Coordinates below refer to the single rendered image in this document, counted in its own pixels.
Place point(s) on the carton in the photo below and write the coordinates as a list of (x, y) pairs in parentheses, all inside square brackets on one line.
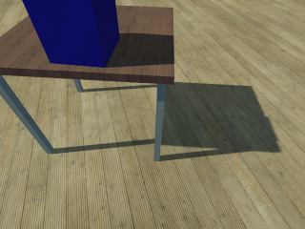
[(76, 32)]

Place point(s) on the table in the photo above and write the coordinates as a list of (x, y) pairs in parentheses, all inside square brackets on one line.
[(143, 54)]

